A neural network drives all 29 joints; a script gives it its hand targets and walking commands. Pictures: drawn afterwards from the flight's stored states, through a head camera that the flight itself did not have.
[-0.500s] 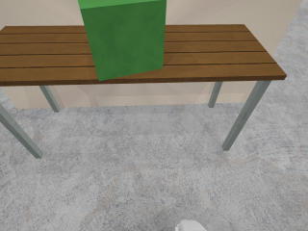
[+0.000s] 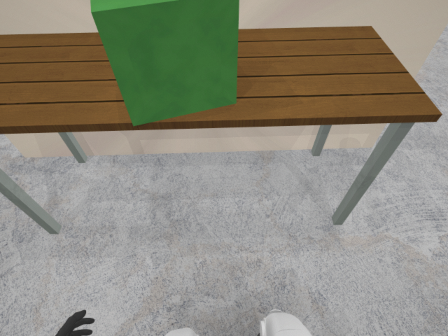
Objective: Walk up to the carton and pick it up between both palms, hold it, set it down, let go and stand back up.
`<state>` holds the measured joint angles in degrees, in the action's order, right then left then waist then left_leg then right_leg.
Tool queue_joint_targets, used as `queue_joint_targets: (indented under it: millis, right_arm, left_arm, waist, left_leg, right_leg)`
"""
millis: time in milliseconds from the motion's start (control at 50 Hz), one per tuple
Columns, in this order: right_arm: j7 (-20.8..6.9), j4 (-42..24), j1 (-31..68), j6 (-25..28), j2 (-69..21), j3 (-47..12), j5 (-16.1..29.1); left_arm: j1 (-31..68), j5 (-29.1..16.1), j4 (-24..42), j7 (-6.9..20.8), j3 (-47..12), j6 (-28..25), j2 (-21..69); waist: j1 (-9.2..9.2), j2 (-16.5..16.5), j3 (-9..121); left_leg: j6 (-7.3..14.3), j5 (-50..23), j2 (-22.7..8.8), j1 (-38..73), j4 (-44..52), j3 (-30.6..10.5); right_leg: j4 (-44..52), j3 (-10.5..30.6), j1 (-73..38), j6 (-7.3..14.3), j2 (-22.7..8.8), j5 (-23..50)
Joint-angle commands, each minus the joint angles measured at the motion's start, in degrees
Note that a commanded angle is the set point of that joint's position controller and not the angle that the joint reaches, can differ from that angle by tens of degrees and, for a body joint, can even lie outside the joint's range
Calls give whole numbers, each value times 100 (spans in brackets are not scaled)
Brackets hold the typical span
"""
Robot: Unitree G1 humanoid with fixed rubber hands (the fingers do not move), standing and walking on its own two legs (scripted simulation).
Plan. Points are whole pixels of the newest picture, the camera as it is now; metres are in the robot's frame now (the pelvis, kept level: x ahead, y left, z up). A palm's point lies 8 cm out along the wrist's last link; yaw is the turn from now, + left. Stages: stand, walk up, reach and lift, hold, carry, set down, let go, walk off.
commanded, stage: walk up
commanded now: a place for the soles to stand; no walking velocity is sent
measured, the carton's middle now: (170, 46) +0.75 +0.13 +0.12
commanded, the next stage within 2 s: none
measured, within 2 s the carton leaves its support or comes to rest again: neither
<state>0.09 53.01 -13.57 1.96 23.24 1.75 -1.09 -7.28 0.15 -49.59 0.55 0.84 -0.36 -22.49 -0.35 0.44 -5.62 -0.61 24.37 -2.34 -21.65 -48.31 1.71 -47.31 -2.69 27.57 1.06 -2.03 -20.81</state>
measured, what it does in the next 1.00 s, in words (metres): lifts its left foot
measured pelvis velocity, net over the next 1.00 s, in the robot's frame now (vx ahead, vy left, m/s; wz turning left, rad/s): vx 0.04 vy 0.01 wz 0.05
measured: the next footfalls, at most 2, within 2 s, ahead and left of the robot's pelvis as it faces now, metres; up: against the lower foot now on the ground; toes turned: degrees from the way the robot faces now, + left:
left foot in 1.12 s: +0.15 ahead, +0.18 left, +0.00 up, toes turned +5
right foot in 1.42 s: +0.24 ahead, -0.07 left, +0.00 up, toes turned -4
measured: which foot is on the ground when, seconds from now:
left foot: down 0.00-0.84, up 0.86-1.00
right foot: down 0.00-1.00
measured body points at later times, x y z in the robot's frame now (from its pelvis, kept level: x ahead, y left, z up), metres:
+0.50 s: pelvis +0.02 +0.00 +0.04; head +0.03 +0.00 +0.49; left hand +0.12 +0.32 -0.08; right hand +0.16 -0.30 -0.08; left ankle +0.01 +0.13 -0.70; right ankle +0.08 -0.12 -0.70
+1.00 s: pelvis +0.04 +0.01 +0.04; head +0.04 -0.01 +0.49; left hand +0.07 +0.35 -0.06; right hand +0.11 -0.33 -0.08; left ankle +0.06 +0.15 -0.66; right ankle +0.08 -0.12 -0.70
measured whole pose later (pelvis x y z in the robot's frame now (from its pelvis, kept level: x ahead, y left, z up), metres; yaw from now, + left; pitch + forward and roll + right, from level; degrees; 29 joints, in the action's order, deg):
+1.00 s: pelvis +0.04 +0.01 +0.04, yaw +3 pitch -3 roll +0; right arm -4.4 60.5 -12.7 -0.1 26.0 4.8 -2.3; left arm -13.6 1.4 -59.4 1.4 4.1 -3.2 -23.4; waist 0.8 2.4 -1.6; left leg 0.8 23.3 -1.9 -20.8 -46.9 -1.6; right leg -20.9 -3.3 9.4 0.4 -2.6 -8.8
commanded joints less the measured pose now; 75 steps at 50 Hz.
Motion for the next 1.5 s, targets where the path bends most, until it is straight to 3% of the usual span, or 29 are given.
queue_joint_targets:
  millis: [0,40,60,100,120,220,320,520,760,780,820,840,900,980,1020,1060,1080,1100,1120,1140,1180,1220,1260,1320,1360,1400,1420,1440,1480]
  right_arm:
    - [70,-317,541,96,1217,284,63]
    - [40,-120,215,12,1111,306,141]
    - [47,26,40,18,1106,273,97]
    - [2,79,452,47,1121,259,56]
    - [-7,69,535,48,1230,265,69]
    - [39,310,676,53,1129,159,121]
    - [13,406,1083,20,1121,149,149]
    - [-40,854,1480,-26,1015,89,135]
    - [-30,1102,1123,-38,1003,43,84]
    - [-174,676,791,9,1552,400,-71]
    - [-267,502,870,-82,1155,350,-160]
    - [-275,364,995,-106,1067,358,-198]
    - [-362,220,646,-38,1179,467,-153]
    - [-535,92,-67,-75,1141,552,-90]
    - [-555,155,-496,-66,1145,611,-41]
    - [-469,389,-1362,-68,1232,763,-78]
    - [-375,586,-1896,-110,1617,895,-152]
    - [-273,411,-1924,-109,1751,827,-258]
    - [-221,-109,-855,-36,1826,749,-151]
    - [-216,-318,-154,30,2231,799,-37]
    - [-216,-472,249,116,2057,745,-70]
    - [-274,-508,-30,137,1853,692,-85]
    - [-257,-531,-171,149,1916,713,-102]
    - [-289,-676,-7,135,1798,673,-117]
    - [-320,-792,-61,87,1678,659,-76]
    - [-333,-877,-439,32,1190,499,-118]
    - [-370,-920,-481,50,731,320,-79]
    - [-301,-936,-295,19,1286,506,-43]
    - [-266,-857,-157,53,1638,566,29]
  left_arm:
    - [-43,4,-4,-64,387,-219,-1267]
    - [127,69,-73,-59,383,-268,-1592]
    - [445,70,-63,-59,321,-260,-1488]
    - [559,-12,-171,-64,240,-219,-1143]
    - [488,10,-266,-65,171,-227,-1120]
    - [408,-58,-665,-49,192,-265,-1185]
    - [558,-36,-868,-58,120,-213,-1091]
    - [667,-11,-1249,-16,99,-175,-1027]
    - [809,-5,-1293,-36,103,-204,-1012]
    - [-113,-8,-1162,11,416,-280,-1647]
    - [-967,127,-1254,-12,630,-309,-2012]
    - [-757,164,-1069,-30,699,-325,-2084]
    - [-429,109,-720,-70,705,-409,-1722]
    - [184,166,-276,68,728,-401,-1860]
    - [481,150,-56,99,723,-322,-1781]
    - [617,203,13,64,656,-203,-1546]
    - [303,200,96,54,538,-149,-1240]
    - [271,129,230,44,417,-124,-775]
    - [224,53,303,33,446,-121,-1091]
    - [47,26,77,23,536,-157,-1473]
    - [-834,53,-320,120,702,-183,-1766]
    - [-1033,53,-478,202,783,-193,-1729]
    - [-746,78,-276,278,790,-181,-1574]
    - [-619,14,-117,320,764,-271,-1407]
    - [-980,32,-163,248,710,-346,-1305]
    - [-1820,70,-227,110,870,-402,-1655]
    - [-2106,144,-144,18,1002,-476,-2196]
    - [-1559,165,86,-2,985,-465,-2335]
    - [-1154,-2,269,-39,884,-479,-2065]
  waist:
    - [297,49,680]
    - [-28,-428,1036]
    - [-221,-345,660]
    - [-10,333,632]
    - [35,163,650]
    - [77,77,1004]
    - [49,88,988]
    - [169,177,586]
    - [43,-95,805]
    - [143,89,1296]
    - [605,-870,804]
    - [599,-1055,350]
    - [179,-139,130]
    - [-217,-1388,297]
    - [-433,-1374,148]
    - [-941,-228,311]
    - [-1053,1133,242]
    - [-1029,2282,-205]
    - [-449,878,-632]
    - [-232,509,-733]
    - [187,993,-339]
    - [68,1105,-45]
    - [54,1124,-257]
    - [85,1134,-267]
    - [228,618,-116]
    - [550,-664,590]
    - [743,-2137,617]
    - [564,-1253,535]
    - [389,-501,247]
  left_leg:
    - [527,-421,-524,-712,1497,-891]
    - [354,388,-10,60,817,-479]
    - [307,173,-133,341,1296,-535]
    - [480,-325,-422,369,1878,-958]
    - [498,-749,-552,284,1901,-1018]
    - [326,-1944,-469,715,1948,-712]
    - [305,-2024,-604,933,2465,-717]
    - [216,-1166,-621,1166,3495,-729]
    - [81,-1390,-575,1469,3512,-522]
    - [401,924,-177,1187,2820,-366]
    - [283,930,266,-792,1018,187]
    - [279,538,-11,-1243,144,-523]
    - [215,-72,-214,-1131,-369,-899]
    - [82,-8,-265,368,529,-195]
    - [131,-429,-139,1288,1227,168]
    - [218,-451,153,2689,1795,389]
    - [289,689,55,2804,2170,-83]
    - [627,2723,-1341,1782,3600,-2495]
    - [1372,3790,-2280,658,4600,-4353]
    - [1371,3963,-2232,254,4638,-3928]
    - [1317,3134,-1691,257,4233,-2816]
    - [1237,2125,-1276,541,3930,-2001]
    - [1386,2096,-1649,55,4083,-2181]
    - [1226,1388,-1283,-215,3512,-1158]
    - [1136,1367,-1049,-568,2860,-932]
    - [815,1665,-590,-1389,935,-430]
    - [424,1059,174,-1967,-976,82]
    - [321,937,287,-2037,-1486,-558]
    - [332,461,-138,-2051,-1551,-934]
  right_leg:
    - [1411,945,-1409,288,-468,-25]
    - [2163,1939,-883,656,-1101,-646]
    - [2119,1739,-434,619,-1068,-373]
    - [1806,932,-508,286,-572,-105]
    - [1644,654,-769,205,-425,414]
    - [1607,739,-1450,288,-571,2282]
    - [1913,459,-1714,114,-525,2324]
    - [2880,637,-1925,37,-606,1189]
    - [3236,642,-2104,-48,-676,1292]
    - [2919,503,-2693,173,-382,-1125]
    - [3737,2357,-3441,773,-1571,-2909]
    - [3991,2943,-3027,1181,-2171,-2675]
    - [4076,2322,-2280,1079,-1931,-1846]
    - [4004,1137,-925,894,-1451,-1528]
    - [3726,734,-81,714,-1133,-1604]
    - [2196,346,917,473,-626,-1925]
    - [591,105,1686,376,-102,-2614]
    - [-1509,176,2053,153,841,-1918]
    - [-1606,931,1848,161,563,-1056]
    - [-1684,1153,1550,155,245,-653]
    - [-1526,779,989,-12,-95,-188]
    - [-895,386,302,-234,-116,26]
    - [-500,421,-41,-177,-292,104]
    - [827,194,-926,-102,-165,35]
    - [1406,-289,-1845,-71,136,508]
    - [1973,575,-3390,151,-98,-541]
    - [3109,3025,-3517,626,-1693,-2418]
    - [3724,4540,-2775,1307,-2267,-3046]
    - [3318,3506,-2669,1443,-2041,-1953]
